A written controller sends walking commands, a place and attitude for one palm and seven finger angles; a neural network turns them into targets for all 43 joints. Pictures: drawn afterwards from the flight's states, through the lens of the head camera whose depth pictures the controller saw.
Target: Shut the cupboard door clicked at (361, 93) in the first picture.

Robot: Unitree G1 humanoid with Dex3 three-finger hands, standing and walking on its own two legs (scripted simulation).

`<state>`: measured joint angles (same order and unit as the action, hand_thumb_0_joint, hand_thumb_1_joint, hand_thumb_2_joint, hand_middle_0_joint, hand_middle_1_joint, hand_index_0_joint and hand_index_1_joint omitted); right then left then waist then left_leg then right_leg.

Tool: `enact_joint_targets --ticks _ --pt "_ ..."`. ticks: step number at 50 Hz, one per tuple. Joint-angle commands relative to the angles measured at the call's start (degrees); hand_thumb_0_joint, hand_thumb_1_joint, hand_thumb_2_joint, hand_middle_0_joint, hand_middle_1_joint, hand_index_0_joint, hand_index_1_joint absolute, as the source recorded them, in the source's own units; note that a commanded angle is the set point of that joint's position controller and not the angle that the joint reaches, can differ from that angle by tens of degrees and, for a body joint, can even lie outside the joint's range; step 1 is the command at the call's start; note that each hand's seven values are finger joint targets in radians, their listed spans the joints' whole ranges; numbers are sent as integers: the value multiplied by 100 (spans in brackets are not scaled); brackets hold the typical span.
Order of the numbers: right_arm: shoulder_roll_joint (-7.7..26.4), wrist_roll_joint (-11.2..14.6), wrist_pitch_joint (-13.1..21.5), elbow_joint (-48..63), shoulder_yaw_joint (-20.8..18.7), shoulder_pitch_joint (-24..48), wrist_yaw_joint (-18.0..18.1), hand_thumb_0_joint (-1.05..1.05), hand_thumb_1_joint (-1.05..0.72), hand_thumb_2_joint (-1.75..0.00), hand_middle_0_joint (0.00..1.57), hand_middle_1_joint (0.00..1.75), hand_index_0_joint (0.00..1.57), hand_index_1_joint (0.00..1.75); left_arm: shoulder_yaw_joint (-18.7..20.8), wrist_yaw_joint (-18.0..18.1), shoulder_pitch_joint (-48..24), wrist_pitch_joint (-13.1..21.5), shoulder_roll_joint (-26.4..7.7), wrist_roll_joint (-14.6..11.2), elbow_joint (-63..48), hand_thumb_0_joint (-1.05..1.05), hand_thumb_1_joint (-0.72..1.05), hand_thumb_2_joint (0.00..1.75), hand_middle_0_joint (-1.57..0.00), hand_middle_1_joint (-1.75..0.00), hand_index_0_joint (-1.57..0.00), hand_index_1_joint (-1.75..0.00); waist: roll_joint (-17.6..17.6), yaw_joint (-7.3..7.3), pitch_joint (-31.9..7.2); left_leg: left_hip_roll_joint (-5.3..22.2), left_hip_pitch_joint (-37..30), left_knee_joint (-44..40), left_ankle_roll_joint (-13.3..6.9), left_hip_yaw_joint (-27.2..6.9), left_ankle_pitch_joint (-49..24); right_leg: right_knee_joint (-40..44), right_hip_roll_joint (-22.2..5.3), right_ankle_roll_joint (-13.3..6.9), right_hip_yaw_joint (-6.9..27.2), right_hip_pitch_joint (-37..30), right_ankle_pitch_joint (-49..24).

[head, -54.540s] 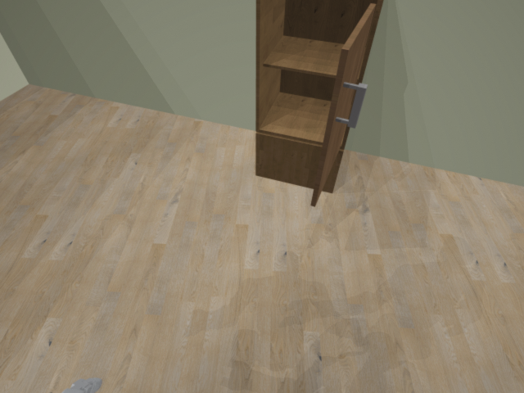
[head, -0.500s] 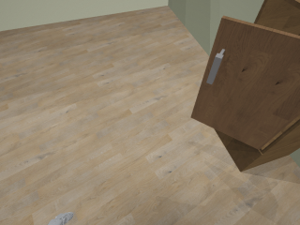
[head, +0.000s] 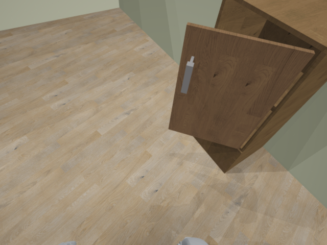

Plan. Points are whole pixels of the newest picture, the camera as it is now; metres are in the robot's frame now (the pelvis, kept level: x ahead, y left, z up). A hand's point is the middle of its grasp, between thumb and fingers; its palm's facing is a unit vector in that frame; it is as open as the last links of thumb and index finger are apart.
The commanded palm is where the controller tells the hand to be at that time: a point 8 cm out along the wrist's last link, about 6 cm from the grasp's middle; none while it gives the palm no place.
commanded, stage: turn to face it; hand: left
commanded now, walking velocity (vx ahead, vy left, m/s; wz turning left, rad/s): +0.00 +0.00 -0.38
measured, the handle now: (188, 74) +0.68 -0.05 -0.02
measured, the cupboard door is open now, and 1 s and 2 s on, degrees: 40 40 40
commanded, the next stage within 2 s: take the last steps up to it in 0.26 s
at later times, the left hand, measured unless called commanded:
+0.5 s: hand out of the picture +0.13 +0.14 -0.16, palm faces -0.16 -0.96 -0.21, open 7.3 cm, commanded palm none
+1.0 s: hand (149, 199) +0.26 +0.05 -0.18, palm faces -0.31 -0.93 -0.20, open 7.3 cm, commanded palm none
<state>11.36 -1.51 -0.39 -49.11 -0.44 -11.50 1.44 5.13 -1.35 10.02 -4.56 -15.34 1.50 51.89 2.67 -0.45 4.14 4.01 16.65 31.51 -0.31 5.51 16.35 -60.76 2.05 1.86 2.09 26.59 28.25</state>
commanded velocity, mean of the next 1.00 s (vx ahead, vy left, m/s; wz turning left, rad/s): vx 0.15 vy -0.04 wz -0.16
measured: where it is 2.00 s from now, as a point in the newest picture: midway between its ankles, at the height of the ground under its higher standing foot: outside the picture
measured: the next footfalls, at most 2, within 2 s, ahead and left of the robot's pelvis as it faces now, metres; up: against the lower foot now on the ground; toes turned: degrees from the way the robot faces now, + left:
right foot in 0.24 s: +0.02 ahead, -0.15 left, +0.00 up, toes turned -10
left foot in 0.56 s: +0.09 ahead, +0.08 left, +0.00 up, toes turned -6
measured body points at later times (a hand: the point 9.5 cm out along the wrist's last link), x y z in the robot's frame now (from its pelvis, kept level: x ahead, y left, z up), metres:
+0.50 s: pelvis +0.02 -0.03 +0.00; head +0.05 -0.03 +0.45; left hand +0.14 +0.19 -0.15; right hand +0.01 -0.29 -0.15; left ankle +0.03 +0.09 -0.70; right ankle -0.02 -0.14 -0.74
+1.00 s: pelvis +0.12 -0.10 -0.01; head +0.15 -0.12 +0.43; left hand +0.28 +0.10 -0.16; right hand -0.03 -0.29 -0.16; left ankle +0.06 +0.08 -0.72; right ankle +0.14 -0.22 -0.74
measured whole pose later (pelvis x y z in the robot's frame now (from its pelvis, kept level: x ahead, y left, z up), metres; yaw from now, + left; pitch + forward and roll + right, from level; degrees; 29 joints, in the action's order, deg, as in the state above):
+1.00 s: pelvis +0.12 -0.10 -0.01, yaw -17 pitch +0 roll +0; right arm 9.0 -0.9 0.0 -63.1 -1.7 -25.0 0.5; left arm 3.5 -1.6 8.4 0.8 -11.1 1.8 57.0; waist -0.3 2.6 4.5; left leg 8.3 6.8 38.1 2.6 7.4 28.1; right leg -34.5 -1.4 -2.3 -5.0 21.2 13.6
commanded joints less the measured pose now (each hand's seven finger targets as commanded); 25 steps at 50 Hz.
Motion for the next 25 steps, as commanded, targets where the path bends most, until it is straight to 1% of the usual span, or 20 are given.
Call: enact_joint_targets --ticks 1,3,5,6,7,8,9,10,11,12,13,14,15,16,18,20,21,23,24,25 --pt "1144 -40 89 210 -322 -362 136 0 -90 -90 20 30 20 30 49 -67 -173 149 -234 -56 -526 0 90 90 -20 -30 -20 -30 -1362 142 -748 1447 -1260 -952 -735 -679 -3354 -28 -334 107 -215 406 -110" --pt "1173 -44 62 79 -356 -497 121 0 -90 -90 20 30 20 30 4 -69 -312 153 -161 -47 -548 0 90 90 -20 -30 -20 -30 -1285 215 -705 1452 -1289 -889 -742 -521 -3311 695 -314 63 -407 143 -89" --pt "1263 -45 28 -23 -402 -567 82 0 -90 -90 20 30 20 30 -27 -65 -368 161 -97 -46 -542 0 90 90 -20 -30 -20 -30 -1509 281 -708 1494 -1136 -847 -721 -414 -3091 1279 -242 7 -575 -257 -152" --pt "1275 -46 13 -63 -422 -561 67 0 -90 -90 20 30 20 30 -35 -58 -344 177 -83 -44 -539 0 90 90 -20 -30 -20 -30 -1591 278 -697 1502 -1089 -801 -706 -408 -2971 1573 -194 -29 -639 -404 -200" --pt "1305 -38 1 -98 -436 -528 55 0 -90 -90 20 30 20 30 -53 -47 -270 196 -92 -45 -500 0 90 90 -20 -30 -20 -30 -1542 241 -746 1506 -1079 -693 -669 -393 -2903 1935 -159 -71 -684 -591 -384" --pt "1275 -16 -10 -132 -445 -519 43 0 -90 -90 20 30 20 30 -55 -33 -145 221 -127 -40 -439 0 90 90 -20 -30 -20 -30 -1450 169 -731 1470 -850 -536 -561 -328 -2682 2491 -136 -126 -710 -1026 -802" --pt "1298 7 -21 -139 -446 -417 33 0 -90 -90 20 30 20 30 -30 -24 89 241 -187 -42 -360 0 90 90 -20 -30 -20 -30 -1328 25 -752 1336 -573 -301 -370 -201 -2291 3193 -110 -163 -755 -1512 -1480" --pt "1191 49 -31 -123 -458 -338 5 0 -90 -90 20 30 20 30 19 10 429 275 -418 -19 -254 0 90 90 -20 -30 -20 -30 -890 -125 -824 1128 -125 158 -94 29 -1458 3762 -408 -275 -381 -2143 -2093" --pt "821 102 -41 -3 -393 -311 -21 0 -90 -90 20 30 20 30 104 83 633 350 -943 36 -160 0 90 90 -20 -30 -20 -30 597 -198 -927 448 973 1146 260 510 261 4121 -1640 -700 1122 -2900 -3213" --pt "665 96 -90 166 -307 -3 -21 0 -90 -90 20 30 20 30 115 126 830 366 -1234 -10 -74 0 90 90 -20 -30 -20 -30 1084 -381 -754 -15 1512 2264 360 167 2047 4201 -2424 -1316 1804 -2591 -4274" --pt "674 96 -162 156 -318 126 37 0 -90 -90 20 30 20 30 132 205 799 376 -1101 -22 -50 0 90 90 -20 -30 -20 -30 1053 -343 -701 87 1558 2812 330 -360 1935 4182 -2318 -1531 1841 -2233 -4260" --pt "697 94 -158 34 -317 28 54 0 -90 -90 20 30 20 30 110 235 489 375 -1009 0 -78 0 90 90 -20 -30 -20 -30 1303 -203 -585 76 1835 3195 346 -492 1744 4145 -2162 -1595 1813 -2268 -4158" --pt "752 86 -149 -75 -326 -7 42 0 -90 -90 20 30 20 30 55 248 253 366 -797 -15 -117 0 90 90 -20 -30 -20 -30 1055 -104 -452 128 1807 3316 371 -570 1395 4064 -1930 -1510 1432 -2162 -4241" --pt "703 83 -147 -173 -313 -151 16 0 -90 -90 20 30 20 30 17 252 77 366 -714 -16 -183 0 90 90 -20 -30 -20 -30 809 37 -519 134 1639 3244 404 -519 1131 3980 -1728 -1394 1039 -2078 -4317" --pt "601 78 -152 -279 -284 -295 -15 0 -90 -90 20 30 20 30 -5 263 -36 388 -626 -3 -196 0 90 90 -20 -30 -20 -30 633 107 -629 63 1197 2818 408 -384 898 3964 -1557 -1281 726 -1843 -4195" --pt "512 47 -158 -285 -269 -383 -38 0 -90 -90 20 30 20 30 1 242 -19 392 -654 8 -171 0 90 90 -20 -30 -20 -30 641 130 -585 -12 984 2329 416 -241 769 4219 -1493 -1279 811 -1662 -3049" --pt "506 34 -135 -247 -264 -292 -49 0 -90 -90 20 30 20 30 9 218 57 392 -639 8 -140 0 90 90 -20 -30 -20 -30 613 54 -512 -49 911 1994 406 -184 764 4318 -1451 -1287 923 -1621 -2527" --pt "460 26 -50 -224 -267 -289 -67 0 -90 -90 20 30 20 30 41 182 142 407 -673 30 -41 0 90 90 -20 -30 -20 -30 767 11 -488 -98 724 1217 347 -103 846 4354 -1421 -1317 1069 -1715 -1684" --pt "469 15 -6 -250 -250 -380 -65 0 -90 -90 20 30 20 30 53 158 158 409 -673 11 -20 0 90 90 -20 -30 -20 -30 727 27 -472 -140 458 784 317 -25 679 4323 -1350 -1281 1088 -1595 -1347" --pt "461 6 49 -311 -238 -556 -48 0 -90 -90 20 30 20 30 49 144 117 415 -622 -18 12 0 90 90 -20 -30 -20 -30 656 137 -414 -182 -66 200 288 25 332 4219 -1246 -1184 1102 -1252 -983"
